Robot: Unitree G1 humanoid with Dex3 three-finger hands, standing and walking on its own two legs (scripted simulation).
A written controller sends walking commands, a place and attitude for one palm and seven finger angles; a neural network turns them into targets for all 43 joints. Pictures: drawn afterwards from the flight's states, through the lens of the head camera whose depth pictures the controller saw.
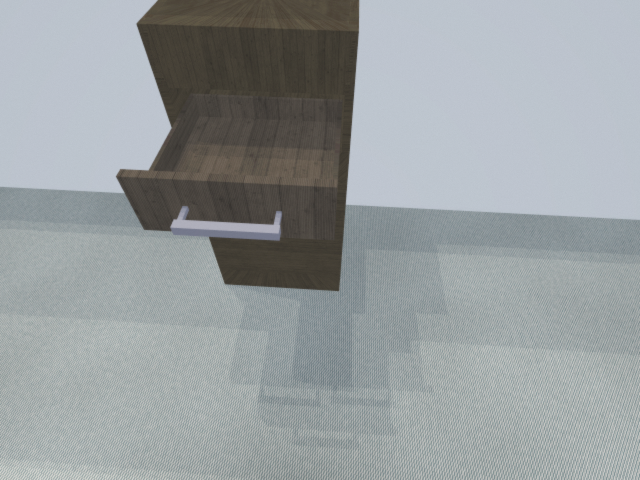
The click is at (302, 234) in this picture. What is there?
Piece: drawer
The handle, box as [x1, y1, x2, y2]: [170, 206, 281, 240]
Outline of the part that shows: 170,227 173,234 279,240 279,223 281,211 276,211 274,224 269,225 185,220 184,219 188,208 187,206 182,206 177,219 173,220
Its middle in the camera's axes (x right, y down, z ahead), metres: -0.17 -0.03 +0.71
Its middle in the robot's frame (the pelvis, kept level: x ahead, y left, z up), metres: +0.54 +0.20 -0.05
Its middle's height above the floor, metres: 0.73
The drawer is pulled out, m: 0.29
